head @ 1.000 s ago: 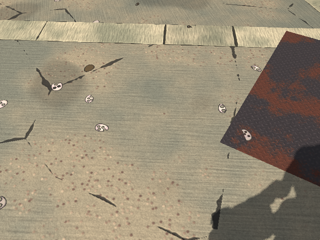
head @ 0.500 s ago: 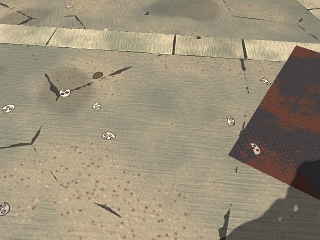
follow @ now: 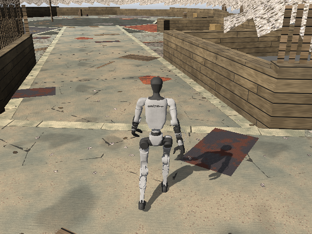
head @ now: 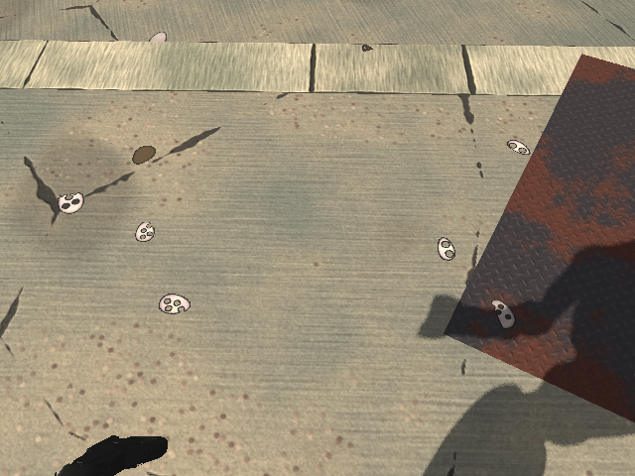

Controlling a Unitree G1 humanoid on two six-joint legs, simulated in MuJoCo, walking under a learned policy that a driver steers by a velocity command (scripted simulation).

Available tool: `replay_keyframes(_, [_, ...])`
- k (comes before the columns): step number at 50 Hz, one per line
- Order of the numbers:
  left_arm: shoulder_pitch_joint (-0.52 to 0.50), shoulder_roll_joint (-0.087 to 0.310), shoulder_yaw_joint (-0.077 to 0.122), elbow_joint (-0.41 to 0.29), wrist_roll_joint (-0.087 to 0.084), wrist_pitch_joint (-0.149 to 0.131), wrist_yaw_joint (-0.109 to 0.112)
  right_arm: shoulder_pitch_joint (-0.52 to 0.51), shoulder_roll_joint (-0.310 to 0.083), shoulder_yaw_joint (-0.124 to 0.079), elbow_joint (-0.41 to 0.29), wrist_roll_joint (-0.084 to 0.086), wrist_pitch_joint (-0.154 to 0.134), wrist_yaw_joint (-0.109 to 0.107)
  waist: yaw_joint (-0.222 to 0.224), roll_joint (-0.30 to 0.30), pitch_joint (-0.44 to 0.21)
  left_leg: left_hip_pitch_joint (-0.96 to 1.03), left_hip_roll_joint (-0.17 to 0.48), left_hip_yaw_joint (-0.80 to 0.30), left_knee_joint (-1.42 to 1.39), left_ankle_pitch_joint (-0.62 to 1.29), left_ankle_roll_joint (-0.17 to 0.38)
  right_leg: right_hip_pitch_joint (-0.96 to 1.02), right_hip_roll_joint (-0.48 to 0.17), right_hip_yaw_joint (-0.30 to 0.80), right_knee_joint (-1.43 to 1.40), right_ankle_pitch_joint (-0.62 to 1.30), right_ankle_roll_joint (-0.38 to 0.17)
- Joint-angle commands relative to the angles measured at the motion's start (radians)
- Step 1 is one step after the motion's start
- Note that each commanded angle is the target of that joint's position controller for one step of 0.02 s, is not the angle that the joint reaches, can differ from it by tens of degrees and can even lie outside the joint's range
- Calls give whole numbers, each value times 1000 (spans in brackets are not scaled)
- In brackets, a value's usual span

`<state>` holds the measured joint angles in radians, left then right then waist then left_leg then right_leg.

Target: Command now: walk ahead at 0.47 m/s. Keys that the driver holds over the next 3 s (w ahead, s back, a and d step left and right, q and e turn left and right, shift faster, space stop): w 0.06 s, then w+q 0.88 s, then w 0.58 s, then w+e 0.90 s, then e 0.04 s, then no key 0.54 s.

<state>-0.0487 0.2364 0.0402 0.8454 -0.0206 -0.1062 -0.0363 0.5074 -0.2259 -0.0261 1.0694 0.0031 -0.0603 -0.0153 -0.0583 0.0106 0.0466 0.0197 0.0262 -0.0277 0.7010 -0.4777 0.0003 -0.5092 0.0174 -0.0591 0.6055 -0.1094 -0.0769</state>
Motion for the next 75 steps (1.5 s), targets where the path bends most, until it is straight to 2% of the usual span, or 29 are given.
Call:
replay_keyframes(1, [381, 185, 49, 82, 3, 7, 5, -8, -91, -11, -107, 40, -67, 16, 169, -204, -250, -740, -25, -108, 706, -21, 42, 789, -376, 765, -360, -363, -229])
replay_keyframes(3, [219, 114, 28, 51, 13, -5, -2, -133, -121, -25, -138, 42, -77, 5, 98, -49, -80, -682, 77, -60, 614, 149, 62, 465, -303, 472, -400, -139, -169])
replay_keyframes(5, [174, 69, 16, 60, 28, -16, -7, -85, -84, -33, -121, 30, -42, -3, 34, -79, -60, -560, 125, -68, 527, 209, 61, 316, -243, 304, -451, -49, -138])
replay_keyframes(10, [259, 121, 26, 116, 35, -29, 21, -205, -84, -46, -178, 21, -7, -8, 37, -58, 22, -688, 127, -94, 363, 364, 34, 278, -235, 144, -528, 48, -149])
replay_keyframes(15, [306, 149, 24, 119, 29, -23, 47, -378, -61, -36, -242, 14, -23, 22, 88, -36, 32, -684, 87, -20, 52, 612, 31, 355, -213, 3, -538, 136, -103])
replay_keyframes(20, [414, 170, 30, 152, 16, 14, 53, -522, -48, -21, -331, 18, -23, 59, 140, -14, 64, -785, 68, 34, -76, 519, 58, 601, -278, -48, -449, 252, -88])
replay_keyframes(23, [385, 205, 41, 128, 15, 42, 61, -496, -85, -35, -370, 21, -21, 81, 92, -66, 8, -674, 2, 117, -92, 361, 104, 664, -295, -94, -284, 660, -56])
replay_keyframes(25, [353, 219, 44, 103, 19, 61, 70, -273, -164, -79, -332, 25, -16, 80, -34, -90, -128, -356, -85, 155, -129, 350, 158, 594, -262, -138, 37, 881, -17])
replay_keyframes(26, [353, 207, 36, 78, 24, 56, 73, -101, -249, -117, -298, 25, -8, 63, -109, -19, -227, -43, -9, -12, -168, 357, 215, 371, -220, -142, 324, 656, 23])
replay_keyframes(27, [449, 49, -13, 32, 50, 22, 49, -71, -351, -137, -296, 24, -5, 51, -12, 236, -330, 330, 260, -577, -237, 229, 405, -99, -4, -89, 705, -256, 90])
replay_keyframes(28, [373, 123, -1, 15, 15, -30, 30, -43, -281, -114, -314, 12, -11, 46, -58, 167, -445, 423, 329, -834, -386, 183, 449, -239, 37, 141, 843, -455, 74])
replay_keyframes(29, [272, 174, 15, -22, -21, -57, 20, -80, -225, -99, -313, 2, -17, 41, -71, 132, -312, 351, 289, -673, -397, 244, 384, -330, -27, 174, 830, -374, 44])
replay_keyframes(31, [233, 163, 17, -27, 2, -66, 30, -227, -166, -82, -352, 5, -23, 41, 15, -35, -153, 37, 205, -432, -417, 448, 320, -238, -107, 155, 644, -246, 39])
replay_keyframes(33, [266, 165, 30, -31, 19, -34, 33, -285, -145, -71, -378, -5, -23, 39, 74, -18, -113, -130, 161, -352, -464, 553, 309, -119, -134, 155, 545, -216, 63])
replay_keyframes(37, [177, 117, 22, -82, 40, -4, 42, -241, -202, -88, -376, 11, -23, 14, 68, 8, -57, -267, 104, -238, -498, 614, 297, -101, -109, 110, 287, -57, 133])
replay_keyframes(41, [34, 93, 11, -131, 27, -11, 36, -180, -212, -92, -364, 17, -10, 3, 5, 62, -47, -310, 48, -203, -471, 473, 222, 2, -39, 92, -12, 208, 135])
replay_keyframes(46, [-4, 157, 32, -170, 12, -28, 21, -141, -198, -91, -352, 22, 2, -5, 9, 100, -53, -177, 109, -345, -358, 381, 194, 39, -26, 146, -126, 131, 101])
replay_keyframes(49, [173, 200, 57, -125, 24, -46, 22, -161, -154, -75, -366, 11, 10, -7, 97, 118, -136, -159, 64, -336, -176, 495, 149, 276, -42, 120, -177, 69, 34])
replay_keyframes(50, [318, 246, 69, -110, 40, -49, 27, -154, -100, -52, -380, -3, 7, -3, 156, 33, -265, -263, 7, -261, 79, 397, 113, 515, -191, 260, -155, 30, -30])
replay_keyframes(51, [435, 330, 96, -63, 46, -33, 23, 3, -43, -35, -392, 27, -5, 0, 100, -311, -377, -624, -138, -135, 407, -8, 37, 844, -393, 719, -237, -173, -206])
replay_keyframes(52, [438, 243, 78, -61, 14, -30, 13, 15, -130, -44, -365, 39, -8, -4, 121, -267, -331, -774, -84, -172, 557, -102, 29, 847, -423, 868, -304, -393, -214])
replay_keyframes(53, [389, 177, 61, -76, 9, -25, 14, -98, -190, -59, -374, 36, -8, -3, 146, -155, -198, -817, -50, -175, 599, -13, 29, 733, -379, 727, -317, -393, -169])
replay_keyframes(55, [301, 143, 45, -84, 25, -13, 14, -231, -176, -58, -410, 7, -12, -4, 119, -57, -70, -777, 12, -123, 523, 105, 28, 512, -301, 513, -345, -158, -140])
replay_keyframes(58, [298, 124, 35, -67, 27, -15, 15, -217, -124, -51, -416, 10, -11, 9, 72, -109, -68, -684, 59, -75, 397, 147, 27, 411, -242, 372, -397, 20, -141])
replay_keyframes(63, [339, 191, 51, -37, 8, -8, 25, -348, -77, -26, -462, 2, -18, 17, 99, -85, -44, -676, 77, -19, 112, 332, 5, 385, -230, 239, -458, 142, -149])
replay_keyframes(70, [442, 213, 49, 17, -8, 21, 26, -527, -92, -26, -518, 21, -29, 43, 148, -97, -1, -592, 25, 23, -140, 445, 25, 461, -251, 185, -413, 154, -103])
replay_keyframes(72, [438, 231, 53, 25, -10, 33, 30, -512, -114, -35, -522, 20, -33, 49, 118, -108, -8, -536, 10, 32, -184, 393, 53, 500, -272, 186, -364, 231, -85])
replay_keyframes(74, [420, 226, 48, 21, -9, 40, 34, -326, -173, -69, -466, 8, -32, 41, 14, -85, -120, -245, -33, 69, -243, 406, 99, 464, -212, 118, -141, 478, -45])
replay_keyframes(75, [404, 187, 30, -3, 9, 36, 36, -150, -234, -91, -431, -2, -28, 30, -64, -28, -249, 31, 91, -60, -205, 431, 156, 303, -166, 74, 111, 349, -7])
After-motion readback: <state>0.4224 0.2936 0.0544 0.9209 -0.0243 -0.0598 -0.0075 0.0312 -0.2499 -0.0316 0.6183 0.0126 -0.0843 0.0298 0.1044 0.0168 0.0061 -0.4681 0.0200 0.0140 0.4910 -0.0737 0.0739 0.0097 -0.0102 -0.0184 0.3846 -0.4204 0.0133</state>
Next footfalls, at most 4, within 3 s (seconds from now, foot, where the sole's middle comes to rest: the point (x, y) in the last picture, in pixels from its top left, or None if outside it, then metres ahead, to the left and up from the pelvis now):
0.52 left None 0.45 0.15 -0.75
1.00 right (292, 329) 0.78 0.05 -0.75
1.50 left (143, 303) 0.88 0.41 -0.75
2.04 right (192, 188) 1.25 0.32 -0.75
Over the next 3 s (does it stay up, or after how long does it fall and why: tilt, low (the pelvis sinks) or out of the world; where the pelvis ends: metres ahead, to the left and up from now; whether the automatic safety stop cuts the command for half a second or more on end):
stays up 1.43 0.48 0.02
